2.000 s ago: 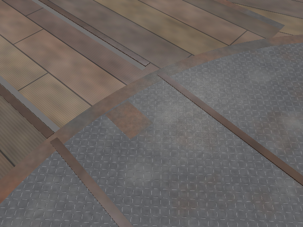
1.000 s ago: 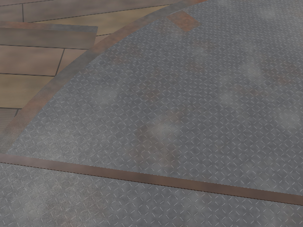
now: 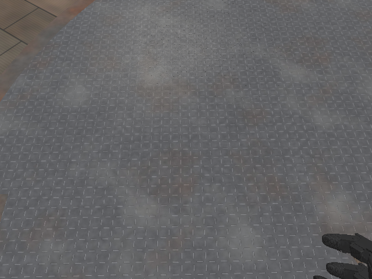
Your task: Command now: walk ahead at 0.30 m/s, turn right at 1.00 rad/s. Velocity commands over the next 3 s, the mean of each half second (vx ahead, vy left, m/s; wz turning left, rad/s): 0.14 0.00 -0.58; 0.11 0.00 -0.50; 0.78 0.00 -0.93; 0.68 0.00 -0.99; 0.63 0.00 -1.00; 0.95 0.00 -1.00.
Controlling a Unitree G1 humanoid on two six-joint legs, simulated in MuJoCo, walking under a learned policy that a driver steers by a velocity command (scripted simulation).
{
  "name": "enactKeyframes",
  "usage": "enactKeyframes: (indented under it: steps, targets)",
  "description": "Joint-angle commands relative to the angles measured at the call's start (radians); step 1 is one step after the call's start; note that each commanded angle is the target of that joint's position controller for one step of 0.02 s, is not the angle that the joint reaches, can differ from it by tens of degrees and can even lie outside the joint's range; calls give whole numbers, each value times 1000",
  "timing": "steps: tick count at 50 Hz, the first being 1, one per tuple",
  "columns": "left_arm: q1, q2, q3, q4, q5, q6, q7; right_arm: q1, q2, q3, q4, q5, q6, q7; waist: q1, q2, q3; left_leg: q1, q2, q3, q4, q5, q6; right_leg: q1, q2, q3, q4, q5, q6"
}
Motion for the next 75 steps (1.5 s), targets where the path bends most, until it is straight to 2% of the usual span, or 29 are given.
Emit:
enactKeyframes:
  steps: [1,7,8,9,10,11,13,15,18,24,25,26,27,32,36,42,43,44,45,48,53,54,57,65,67,69,71,73,75]
  targets:
    - [-108,158,60,-99,-9,11,49,29,-65,-30,-62,-13,-1,5,-60,62,-151,214,-126,142,-334,193,-4,-151,-137,190,-51,763,-33]
    - [-72,82,49,-86,1,59,74,29,-115,-65,-70,20,8,19,-65,-112,-239,512,-182,89,-724,598,25,-113,-88,286,216,334,150]
    - [-75,54,37,-94,9,54,65,144,-117,-66,-42,-1,5,12,-118,-83,-322,661,-91,53,-781,754,81,-96,-62,219,430,176,185]
    - [-49,-26,7,-117,49,57,58,209,-136,-57,-43,-16,13,0,-114,61,-439,885,166,-177,-643,1205,194,-233,-11,141,721,-502,204]
    - [167,13,10,-100,45,45,36,230,-131,-48,-58,-42,21,9,-25,190,-557,994,409,-455,-564,1506,388,-320,15,232,1003,-706,236]
    - [216,123,23,-109,14,47,10,124,-212,-77,-50,-3,26,10,40,241,-587,962,520,-684,-641,996,522,-449,-81,204,1180,-523,262]
    - [-51,187,36,-102,16,94,34,35,-70,-36,-107,-21,57,-7,-59,-6,-373,655,267,-421,-752,364,393,-442,-167,98,1130,-311,284]
    - [-67,111,16,-124,26,109,41,-1,-92,-29,-77,-2,85,0,-6,-9,-192,383,126,-239,-822,246,306,-333,-178,42,894,-290,273]
    - [-53,8,-22,-108,31,75,39,34,-118,-50,-32,-1,95,20,-18,93,-227,337,38,-61,-848,455,289,-142,-190,-69,523,-322,261]
    - [-32,49,-10,-67,44,82,17,105,-109,-45,20,26,112,22,-10,156,-230,240,87,-99,-836,20,252,144,-211,-77,66,-38,157]
    - [-39,72,-7,-83,58,83,18,141,-89,-37,37,18,107,26,-8,105,-209,142,58,-57,-800,-95,185,216,-274,-7,13,-37,115]
    - [-60,146,6,-85,81,84,21,146,-57,-27,11,5,96,35,-47,-105,-198,113,-43,88,-672,-110,112,134,-436,193,-71,-167,31]
    - [-108,84,-11,-93,93,76,19,92,-64,-32,7,7,89,32,-29,-179,-166,223,-73,143,-560,-34,71,-54,-498,282,-195,-328,-22]
    - [-219,76,-17,-94,46,42,22,130,-68,-44,43,-7,89,13,-76,-145,-77,366,-65,149,-562,148,51,-135,-376,187,-99,-92,42]
    - [-102,143,26,-115,21,52,29,129,-131,-64,17,5,89,0,-18,-89,-166,350,-73,173,-503,244,61,-28,-360,297,-7,235,1]
    - [-225,136,53,-175,0,77,48,178,-79,-66,7,11,87,21,-94,-135,-204,334,-106,103,-582,64,90,-7,-360,413,54,320,5]
    - [-244,114,49,-191,-10,85,49,247,-115,-78,27,7,84,22,-124,-65,-265,509,-40,60,-710,118,117,-124,-297,336,127,41,62]
    - [-232,52,37,-214,-11,84,43,312,-197,-104,48,0,90,20,-122,198,-248,700,151,-193,-831,-146,212,-426,-147,124,334,-391,136]
    - [-186,80,41,-215,3,60,30,320,-215,-106,36,-3,81,22,-115,291,-208,730,338,-459,-937,-332,310,-590,-161,85,543,-404,163]
    - [-169,125,62,-178,11,35,16,179,-172,-92,-5,24,60,-11,-56,116,-103,645,273,-289,-965,-362,239,-680,-294,11,764,-175,190]
    - [-158,78,43,-173,13,33,7,232,-155,-80,28,7,30,-1,-76,101,-70,571,203,25,-1005,-191,201,-662,-345,-55,874,7,226]
    - [-223,66,31,-196,131,60,-47,308,-171,-77,68,-30,44,20,-84,-29,-53,495,224,58,-1015,-224,195,-619,-295,-49,855,20,210]
    - [-213,71,34,-196,86,76,-94,295,-192,-85,83,-21,42,31,-66,104,-34,539,253,154,-1031,-198,180,-650,-311,-45,773,77,203]
    - [-380,64,4,-248,76,61,-113,386,-214,-95,184,-31,54,21,-116,129,64,729,295,407,-1054,-11,174,-568,-356,-206,401,-129,70]
    - [-286,70,5,-222,74,58,-90,373,-237,-94,201,-23,66,24,-54,127,-2,724,276,491,-871,564,166,-350,-255,-303,334,-238,17]
    - [145,125,47,-88,60,35,-50,325,-280,-93,189,-1,82,37,167,54,-258,533,249,531,-278,1064,155,227,-99,-306,249,-180,-29]
    - [188,359,103,-89,38,40,-20,214,-107,-47,22,-25,51,68,112,-336,-376,-164,-26,305,320,-149,52,606,-450,636,-168,-748,-143]
    - [216,291,82,-53,62,32,-5,66,-143,-39,-18,-28,29,69,111,-79,-215,-291,35,144,326,10,75,513,-469,552,-160,-297,-118]
    - [115,229,63,-63,64,14,13,152,-139,-27,19,-39,31,64,4,-43,-139,-141,89,131,173,63,70,239,-401,431,-196,-289,-103]
Next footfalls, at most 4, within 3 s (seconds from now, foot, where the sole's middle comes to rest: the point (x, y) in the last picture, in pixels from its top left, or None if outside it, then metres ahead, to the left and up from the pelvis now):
0.16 left None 0.29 0.14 -0.77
0.50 right None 0.20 -0.08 -0.77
1.38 right None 0.30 -0.30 -0.77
1.84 left None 0.63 -0.68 -0.77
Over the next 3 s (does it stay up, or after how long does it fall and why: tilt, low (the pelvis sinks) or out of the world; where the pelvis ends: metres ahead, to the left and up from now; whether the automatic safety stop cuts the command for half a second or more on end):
stays up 0.23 -1.25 0.00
